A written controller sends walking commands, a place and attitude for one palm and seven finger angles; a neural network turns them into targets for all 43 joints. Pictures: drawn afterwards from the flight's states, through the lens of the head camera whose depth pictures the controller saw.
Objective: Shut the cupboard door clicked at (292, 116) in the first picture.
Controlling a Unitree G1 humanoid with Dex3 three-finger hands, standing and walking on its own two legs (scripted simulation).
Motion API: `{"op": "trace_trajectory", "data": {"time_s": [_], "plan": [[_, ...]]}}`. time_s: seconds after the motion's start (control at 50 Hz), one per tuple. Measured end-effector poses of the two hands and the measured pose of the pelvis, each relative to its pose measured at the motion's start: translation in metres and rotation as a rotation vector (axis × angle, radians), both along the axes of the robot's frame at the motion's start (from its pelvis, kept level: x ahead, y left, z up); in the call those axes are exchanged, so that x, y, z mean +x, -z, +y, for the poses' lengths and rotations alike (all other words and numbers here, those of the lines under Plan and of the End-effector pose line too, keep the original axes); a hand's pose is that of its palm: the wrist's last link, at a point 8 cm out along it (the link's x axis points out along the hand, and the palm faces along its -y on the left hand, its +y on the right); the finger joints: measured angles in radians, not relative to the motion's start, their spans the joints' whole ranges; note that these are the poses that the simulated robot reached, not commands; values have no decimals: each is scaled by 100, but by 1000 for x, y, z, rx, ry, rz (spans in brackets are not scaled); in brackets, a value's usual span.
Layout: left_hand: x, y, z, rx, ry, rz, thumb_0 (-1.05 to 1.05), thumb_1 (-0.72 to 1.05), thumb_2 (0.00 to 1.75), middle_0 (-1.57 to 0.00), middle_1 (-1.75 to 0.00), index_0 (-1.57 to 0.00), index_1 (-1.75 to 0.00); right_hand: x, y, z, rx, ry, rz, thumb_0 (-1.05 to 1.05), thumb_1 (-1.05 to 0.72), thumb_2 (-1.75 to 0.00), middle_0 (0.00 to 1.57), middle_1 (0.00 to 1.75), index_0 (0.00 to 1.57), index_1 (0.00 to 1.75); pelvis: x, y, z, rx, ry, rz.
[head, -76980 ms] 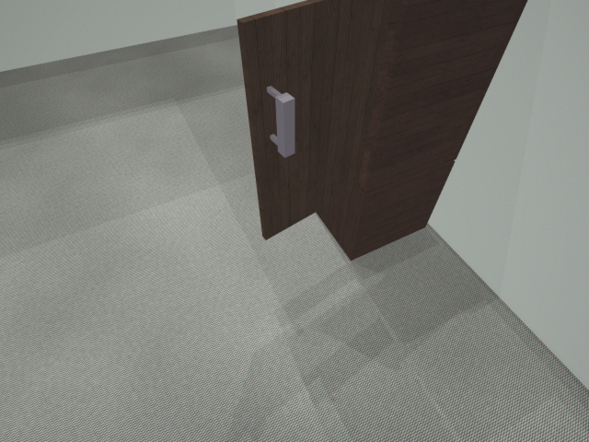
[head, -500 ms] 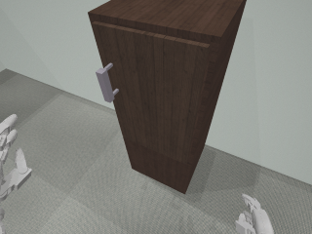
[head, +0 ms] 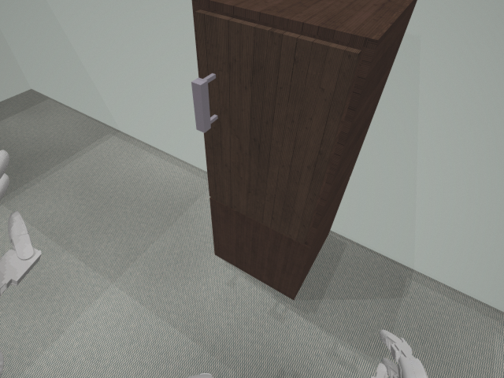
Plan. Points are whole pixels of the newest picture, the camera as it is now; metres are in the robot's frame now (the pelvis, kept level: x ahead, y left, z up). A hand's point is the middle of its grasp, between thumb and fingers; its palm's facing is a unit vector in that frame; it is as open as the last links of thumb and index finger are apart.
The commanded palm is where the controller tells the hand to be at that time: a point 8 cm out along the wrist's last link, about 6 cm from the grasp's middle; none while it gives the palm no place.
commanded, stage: step back with the hand held close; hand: left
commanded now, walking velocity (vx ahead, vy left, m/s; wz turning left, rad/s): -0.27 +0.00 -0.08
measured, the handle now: (207, 102) +0.71 +0.14 +0.08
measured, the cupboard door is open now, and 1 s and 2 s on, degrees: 0 0 0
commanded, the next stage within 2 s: stop stepping back and stand still in 0.40 s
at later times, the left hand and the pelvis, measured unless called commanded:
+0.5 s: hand out of the picture +0.01 +0.27 +0.20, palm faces +0.55 -0.70 -0.45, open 7.4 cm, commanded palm -0.04 +0.30 +0.20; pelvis -0.16 -0.01 -0.02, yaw +5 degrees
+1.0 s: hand out of the picture -0.04 +0.25 +0.20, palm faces +0.32 -0.78 -0.53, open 7.4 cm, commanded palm -0.09 +0.30 +0.20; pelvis -0.26 +0.01 +0.01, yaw -6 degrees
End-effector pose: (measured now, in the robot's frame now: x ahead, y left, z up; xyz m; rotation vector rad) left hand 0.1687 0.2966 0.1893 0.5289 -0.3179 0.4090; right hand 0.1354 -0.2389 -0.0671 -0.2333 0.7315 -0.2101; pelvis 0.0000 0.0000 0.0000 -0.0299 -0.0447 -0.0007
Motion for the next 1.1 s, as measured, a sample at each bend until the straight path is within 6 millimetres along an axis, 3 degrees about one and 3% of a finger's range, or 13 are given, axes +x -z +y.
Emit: {"op": "trace_trajectory", "data": {"time_s": [0.14,0.26,0.32,0.38,0.46,0.52,0.58,0.64,0.72,0.84,0.96,1.04,1.1], "plan": [[-57,-23,-5,69,-29,-78,2,88,90,-21,-30,-21,-31,-25,8,-8,-4,-53,25,1,-90,-90,20,30,21,30,-33,1,-5,21,-20,8],[-79,-22,7,59,-16,-83,1,88,90,-21,-30,-21,-31,-53,6,-3,-16,-26,-2,1,-90,-90,20,30,21,30,-70,1,6,-6,-16,4],[-94,-25,12,68,-15,-88,2,88,90,-21,-30,-21,-31,-70,6,3,-4,-30,-18,1,-91,-90,20,30,21,30,-92,3,2,-51,-74,4],[-126,-32,10,95,-17,-152,2,88,90,-21,-30,-21,-31,-84,10,9,27,-60,-26,1,-90,-90,20,30,21,30,-111,8,-7,-51,-110,18],[-183,-25,3,130,-56,-132,2,89,90,-21,-30,-21,-31,-93,20,13,66,-112,-78,1,-90,-90,20,30,21,30,-144,22,-12,-9,-89,35],[-217,-21,2,87,-89,-81,1,88,90,-21,-30,-21,-31,-108,19,21,58,-161,-28,1,-91,-90,20,30,21,30,-162,11,-5,5,-70,5],[-236,-26,10,28,-113,-71,1,88,90,-21,-30,-21,-31,-128,0,31,49,-169,-8,2,-91,-90,20,30,21,30,-174,-7,1,51,-12,19],[-237,-25,27,-25,-126,-100,1,88,90,-21,-30,-21,-31,-146,-18,37,21,-160,-54,2,-90,-90,20,30,21,30,-190,-14,8,54,2,33],[-220,-13,43,-106,-96,-122,1,88,90,-21,-30,-21,-31,-174,-24,39,-14,-115,-102,1,-90,-90,20,30,21,30,-219,-10,23,29,-16,28],[-220,-12,18,-75,65,-1,2,89,90,-21,-30,-20,-31,-242,-38,33,21,18,-107,1,-90,-90,20,30,21,30,-244,-23,26,21,59,26],[-239,-28,-6,68,163,44,2,89,90,-21,-30,-21,-31,-305,-19,10,17,119,36,1,-90,-90,20,30,21,30,-255,-24,15,14,87,59],[-245,-28,-2,112,110,37,2,88,90,-22,-30,-21,-31,-331,8,-10,7,143,143,1,-90,-90,20,30,21,30,-266,-13,12,18,104,51],[-247,-24,6,62,58,36,1,88,90,-22,-30,-21,-31,-344,12,-17,15,169,183,2,-90,-90,20,30,21,30,-265,-18,13,34,119,32]]}}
